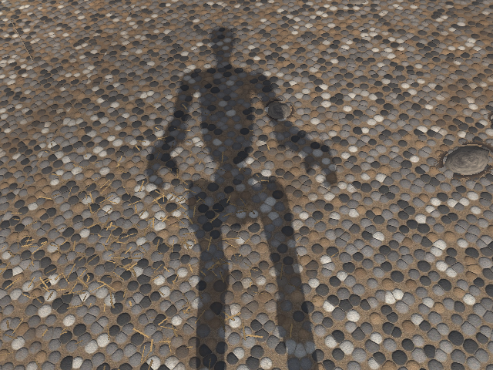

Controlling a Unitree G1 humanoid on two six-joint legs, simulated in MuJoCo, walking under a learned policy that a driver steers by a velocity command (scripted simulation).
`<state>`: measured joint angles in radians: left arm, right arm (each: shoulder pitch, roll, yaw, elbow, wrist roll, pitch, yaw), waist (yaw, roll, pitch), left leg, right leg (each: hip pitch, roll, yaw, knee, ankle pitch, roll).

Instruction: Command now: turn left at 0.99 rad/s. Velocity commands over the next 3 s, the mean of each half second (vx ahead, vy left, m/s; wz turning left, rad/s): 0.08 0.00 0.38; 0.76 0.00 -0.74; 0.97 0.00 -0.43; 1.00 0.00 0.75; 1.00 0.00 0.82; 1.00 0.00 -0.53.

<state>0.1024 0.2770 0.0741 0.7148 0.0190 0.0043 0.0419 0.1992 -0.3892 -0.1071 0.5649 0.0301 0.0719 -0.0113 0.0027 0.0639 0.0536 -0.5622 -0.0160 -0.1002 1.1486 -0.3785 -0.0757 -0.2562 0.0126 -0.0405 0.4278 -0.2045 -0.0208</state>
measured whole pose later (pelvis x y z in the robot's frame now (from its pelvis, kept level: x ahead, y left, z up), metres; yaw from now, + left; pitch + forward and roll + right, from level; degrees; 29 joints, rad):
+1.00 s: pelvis +0.28 -0.07 -0.04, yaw -17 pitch +0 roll +1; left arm 0.27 0.33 0.08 0.70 -0.04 -0.04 -0.05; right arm 0.23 -0.30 -0.06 0.74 0.04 -0.11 0.00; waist 0.01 0.02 0.08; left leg -0.20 0.10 -0.05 1.32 -0.44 -0.02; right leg -0.52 0.04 -0.07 0.85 -0.34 -0.13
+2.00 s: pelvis +1.12 -0.46 -0.01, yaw -3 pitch +0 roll -3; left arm 0.27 0.30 0.07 0.72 0.01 -0.10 0.00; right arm 0.28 -0.34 -0.07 0.69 0.05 -0.03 0.00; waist 0.03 0.05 0.03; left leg -0.56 0.06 -0.02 1.34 -0.33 0.05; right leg -0.20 0.02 -0.05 0.46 -0.26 0.03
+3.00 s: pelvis +2.04 -0.34 +0.00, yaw +2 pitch -1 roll -1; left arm 0.47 0.27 0.04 0.75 -0.03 -0.07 -0.02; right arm 0.07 -0.28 0.01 0.59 -0.03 -0.14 0.01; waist 0.07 0.01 0.05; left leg -0.64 0.07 -0.17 0.96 -0.23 -0.01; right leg -0.11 0.20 0.15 0.37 -0.22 -0.15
